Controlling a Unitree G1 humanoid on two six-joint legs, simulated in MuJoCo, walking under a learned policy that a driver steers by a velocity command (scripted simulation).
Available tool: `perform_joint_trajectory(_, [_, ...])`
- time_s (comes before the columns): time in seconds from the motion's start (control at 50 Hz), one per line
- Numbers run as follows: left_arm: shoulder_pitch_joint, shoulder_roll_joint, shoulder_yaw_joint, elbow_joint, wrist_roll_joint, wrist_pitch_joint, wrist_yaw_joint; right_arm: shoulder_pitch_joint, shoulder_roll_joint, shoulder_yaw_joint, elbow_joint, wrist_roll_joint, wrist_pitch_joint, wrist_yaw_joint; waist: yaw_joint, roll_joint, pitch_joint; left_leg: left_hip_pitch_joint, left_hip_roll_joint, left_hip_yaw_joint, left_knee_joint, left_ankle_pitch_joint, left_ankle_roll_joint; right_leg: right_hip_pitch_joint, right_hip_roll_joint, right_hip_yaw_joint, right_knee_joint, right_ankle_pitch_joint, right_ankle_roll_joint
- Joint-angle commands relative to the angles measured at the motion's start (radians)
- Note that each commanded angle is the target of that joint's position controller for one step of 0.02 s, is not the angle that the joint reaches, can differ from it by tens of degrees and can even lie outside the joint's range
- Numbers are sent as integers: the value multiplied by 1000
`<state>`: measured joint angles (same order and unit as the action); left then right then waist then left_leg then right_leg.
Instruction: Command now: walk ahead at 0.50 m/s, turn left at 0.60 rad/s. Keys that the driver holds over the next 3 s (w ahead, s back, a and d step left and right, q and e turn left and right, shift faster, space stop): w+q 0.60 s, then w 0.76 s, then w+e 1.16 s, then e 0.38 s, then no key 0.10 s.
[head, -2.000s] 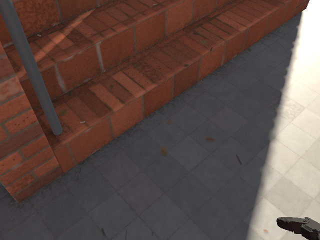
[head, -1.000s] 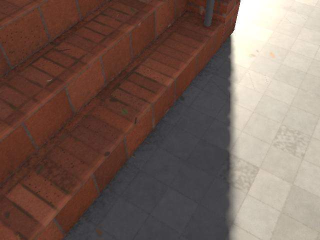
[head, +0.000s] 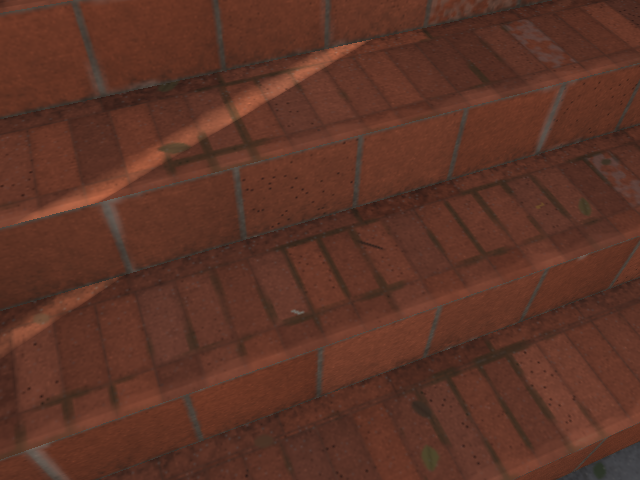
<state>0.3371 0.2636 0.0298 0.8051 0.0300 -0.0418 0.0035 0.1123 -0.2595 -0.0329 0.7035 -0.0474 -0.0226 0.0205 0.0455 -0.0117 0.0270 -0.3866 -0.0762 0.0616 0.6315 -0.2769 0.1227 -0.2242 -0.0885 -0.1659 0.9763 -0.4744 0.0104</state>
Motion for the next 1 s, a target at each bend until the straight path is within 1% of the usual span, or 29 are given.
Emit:
perform_joint_trajectory(0.02, [-82,102,12,-151,27,-17,-3,270,-264,-91,10,28,9,-32,-116,92,-119,450,403,-629,-335,275,289,-556,28,187,484,31,38])
perform_joint_trajectory(0.06, [-124,111,16,-154,32,-22,-11,170,-155,-59,1,29,14,-39,-53,22,3,293,291,-502,-358,310,223,-558,1,173,467,111,54])
perform_joint_trajectory(0.12, [-84,72,6,-153,38,12,-22,156,-145,-53,6,30,-8,-45,-10,28,-57,211,220,-358,-311,727,179,-446,18,141,456,161,69])
perform_joint_trajectory(0.2, [-182,32,-10,-208,38,34,-12,234,-148,-55,32,33,-16,-56,-45,50,-92,285,189,-348,-266,815,158,-569,27,119,469,186,58])
perform_joint_trajectory(0.24, [-252,1,-23,-239,35,41,1,298,-155,-59,44,21,-17,-67,-90,119,-104,361,204,-418,-276,679,197,-713,47,98,659,108,49])
perform_joint_trajectory(0.3, [-457,2,-25,-350,46,36,17,451,-180,-66,94,22,-36,-79,-150,66,-5,588,323,-627,-309,394,261,-1190,23,179,944,-77,21])
perform_joint_trajectory(0.34, [-583,-29,-44,-423,55,27,20,538,-172,-61,139,11,-48,-86,-200,83,51,713,353,-661,-326,301,237,-1452,23,211,1076,-232,-12])
perform_joint_trajectory(0.38, [-664,-67,-67,-491,51,14,13,529,-167,-54,168,3,-55,-85,-187,103,85,682,359,-611,-377,220,187,-1553,21,238,1151,-338,-45])
perform_joint_trajectory(0.44, [-716,-96,-95,-581,50,35,7,471,-141,-35,215,38,-26,-78,-152,49,102,285,244,-482,-605,195,119,-1128,16,118,769,-211,-50])
perform_joint_trajectory(0.46, [-651,-121,-108,-583,45,50,-1,401,-137,-32,182,60,-20,-81,-107,12,25,67,239,-430,-726,432,123,-692,21,68,556,-56,-64])
perform_joint_trajectory(0.48, [-540,-124,-100,-546,27,68,11,323,-129,-32,175,59,-16,-76,-47,81,-59,-31,189,-336,-691,726,96,-358,61,30,434,4,-72])
perform_joint_trajectory(0.5, [-281,-61,-56,-442,19,73,17,251,-204,-51,120,69,-36,-65,54,130,-258,-12,174,-264,-490,1424,64,-16,144,28,432,19,-72])
perform_joint_trajectory(0.52, [-15,25,5,-385,-5,70,31,192,-308,-91,105,94,-67,-47,200,207,-415,91,214,-310,-220,1767,22,158,140,87,318,126,-84])
perform_joint_trajectory(0.54, [112,92,44,-325,15,50,35,134,-305,-108,98,117,-96,-32,280,96,-502,129,190,-321,108,1602,-12,246,114,199,79,61,-115])
perform_joint_trajectory(0.56, [174,213,69,-267,45,35,51,91,-141,-77,31,102,-117,2,246,-403,-521,-106,-70,-307,563,384,-62,305,-186,707,-354,30,-199])
perform_joint_trajectory(0.58, [-6,224,80,-290,5,59,62,229,-65,-66,3,11,-112,20,89,-461,-614,-183,-127,-403,976,86,-64,186,-311,1181,-631,-116,-209])
perform_joint_trajectory(0.6, [-182,132,61,-308,-11,73,58,228,-21,-59,-14,-22,-87,18,-18,-292,-453,-262,-53,-351,1134,124,-64,12,-295,1144,-637,-465,-209])
perform_joint_trajectory(0.62, [-243,26,33,-238,-15,78,52,201,8,-48,-23,-40,-62,17,-64,-181,-223,-364,-5,-216,1205,178,-64,-151,-231,1008,-592,-640,-218])
perform_joint_trajectory(0.64, [-252,-44,16,-172,-11,67,47,200,68,-31,-26,-50,-44,8,-113,-80,-56,-450,15,-189,1254,187,-56,-277,-208,847,-526,-592,-193])
perform_joint_trajectory(0.66, [-210,-101,4,-104,6,46,42,190,106,-10,-43,-39,-27,-1,-136,-6,-2,-475,15,-199,1292,181,-41,-358,-185,704,-493,-450,-167])
perform_joint_trajectory(0.7, [-114,-149,-7,33,26,2,12,118,180,25,-96,1,-10,-22,-143,-53,31,-618,-2,-222,1463,113,-3,-338,-161,535,-519,-269,-151])
perform_joint_trajectory(0.72, [-82,-149,-25,29,49,-20,-28,174,62,43,-22,66,4,59,-41,-88,-2,-793,-25,-427,1360,326,96,-262,-135,554,-590,-4,-249])
perform_joint_trajectory(0.74, [-84,-86,-10,74,49,-29,-45,169,16,23,-29,46,-2,81,-73,-36,-13,-842,-19,-397,1344,324,98,-216,-167,546,-622,48,-281])
perform_joint_trajectory(0.78, [-156,0,15,90,60,-33,-60,112,-9,22,-44,51,-10,83,-91,13,-89,-829,-14,-320,1281,324,99,-218,-138,365,-665,65,-263])
perform_joint_trajectory(0.8, [-89,-2,12,136,68,-32,-57,89,1,33,-26,44,-2,94,-63,-66,-121,-907,-24,-258,1534,278,103,-157,-149,366,-683,98,-297])
perform_joint_trajectory(0.86, [110,-87,-45,257,101,-38,-70,-17,93,87,-39,12,-1,78,-58,6,-35,-1311,-6,-297,1826,179,165,79,-202,380,-698,114,-276])
perform_joint_trajectory(0.92, [136,-103,-69,280,126,-61,-77,-182,85,100,-109,37,6,59,-52,-24,-94,-1219,105,-124,1521,190,170,40,-132,182,-799,126,-206])
perform_joint_trajectory(0.96, [234,-63,-72,289,133,-63,-88,-357,43,98,-178,42,48,53,26,-100,-124,-1086,177,-1,1309,228,122,-29,-140,145,-894,147,-223])
perform_joint_trajectory(1.0, [264,-48,-75,307,88,-50,-123,-469,101,132,-202,18,102,69,20,-94,-97,-904,192,49,1124,-2,116,-89,-215,138,-1010,328,-253])
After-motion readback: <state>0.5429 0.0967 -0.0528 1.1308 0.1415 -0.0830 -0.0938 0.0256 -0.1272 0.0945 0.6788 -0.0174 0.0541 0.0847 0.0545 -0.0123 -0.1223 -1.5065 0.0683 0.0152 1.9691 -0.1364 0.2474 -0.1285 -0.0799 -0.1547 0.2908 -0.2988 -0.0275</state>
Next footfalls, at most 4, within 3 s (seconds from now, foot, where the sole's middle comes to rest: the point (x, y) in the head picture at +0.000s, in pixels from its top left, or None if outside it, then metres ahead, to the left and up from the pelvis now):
0.54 right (404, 455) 0.47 -0.10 -0.57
1.10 left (202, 321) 0.60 0.25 -0.39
1.54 right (250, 117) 0.91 0.19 -0.21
2.00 left None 1.08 0.48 -0.02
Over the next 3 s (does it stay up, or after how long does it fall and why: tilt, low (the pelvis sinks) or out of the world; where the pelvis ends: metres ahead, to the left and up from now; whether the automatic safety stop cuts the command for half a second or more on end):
stays up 1.40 0.30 0.93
